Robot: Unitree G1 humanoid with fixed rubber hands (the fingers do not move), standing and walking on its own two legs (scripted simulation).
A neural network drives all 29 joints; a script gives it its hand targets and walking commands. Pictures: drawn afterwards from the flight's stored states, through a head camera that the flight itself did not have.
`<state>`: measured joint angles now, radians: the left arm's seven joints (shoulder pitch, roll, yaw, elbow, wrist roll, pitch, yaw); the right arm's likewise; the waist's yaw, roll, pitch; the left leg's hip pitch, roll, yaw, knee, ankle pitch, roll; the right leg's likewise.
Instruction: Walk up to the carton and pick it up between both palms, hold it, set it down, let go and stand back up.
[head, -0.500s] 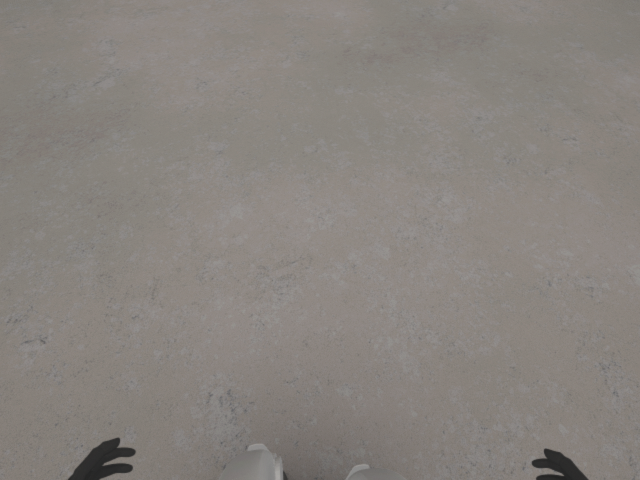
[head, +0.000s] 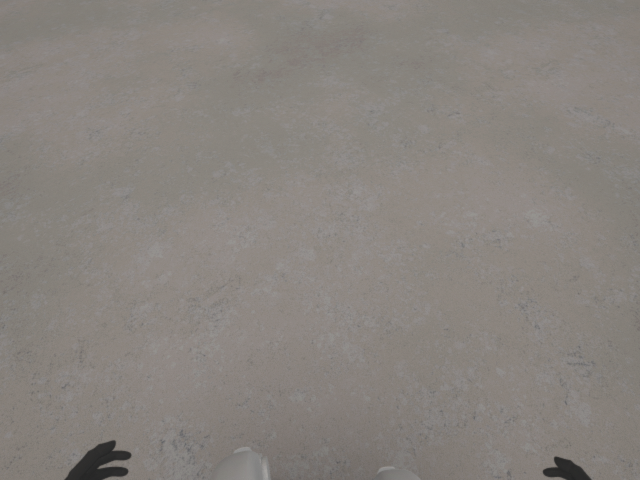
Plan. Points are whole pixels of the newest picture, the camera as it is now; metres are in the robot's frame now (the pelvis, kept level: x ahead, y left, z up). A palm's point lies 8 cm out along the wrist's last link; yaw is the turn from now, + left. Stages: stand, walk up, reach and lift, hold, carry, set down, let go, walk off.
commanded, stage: walk up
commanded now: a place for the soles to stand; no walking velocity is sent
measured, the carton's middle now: out of the picture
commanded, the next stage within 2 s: none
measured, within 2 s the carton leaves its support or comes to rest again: neither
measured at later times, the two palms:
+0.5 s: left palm (129, 422) +0.22 +0.26 -0.07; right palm out of the picture +0.06 -0.34 -0.05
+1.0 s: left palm (228, 353) +0.31 +0.15 -0.07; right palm out of the picture +0.11 -0.44 -0.08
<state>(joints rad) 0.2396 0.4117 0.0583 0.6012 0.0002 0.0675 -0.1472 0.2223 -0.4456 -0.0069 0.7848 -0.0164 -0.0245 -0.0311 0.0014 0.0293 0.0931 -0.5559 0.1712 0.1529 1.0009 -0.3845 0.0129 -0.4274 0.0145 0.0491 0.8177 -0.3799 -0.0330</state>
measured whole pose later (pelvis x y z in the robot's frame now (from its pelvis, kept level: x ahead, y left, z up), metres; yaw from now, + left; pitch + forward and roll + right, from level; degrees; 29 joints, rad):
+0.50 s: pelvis +0.05 -0.01 +0.02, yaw -9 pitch -4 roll +0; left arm 0.24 0.43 0.06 0.60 0.00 0.07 -0.14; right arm 0.29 -0.44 -0.01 0.84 -0.02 -0.09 -0.03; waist 0.00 -0.07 0.09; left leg -0.26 0.12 0.24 0.65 -0.32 0.03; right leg -0.46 0.00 0.08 0.94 -0.36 -0.03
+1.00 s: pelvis +0.11 -0.10 +0.01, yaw -17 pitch -1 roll +0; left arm 0.26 0.40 0.06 0.60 0.00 0.03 -0.12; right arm 0.21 -0.44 -0.01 0.84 -0.01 -0.07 -0.03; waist 0.00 -0.01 0.08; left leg -0.57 0.13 0.15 0.93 -0.47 0.00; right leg -0.38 0.08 0.03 0.76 -0.36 -0.05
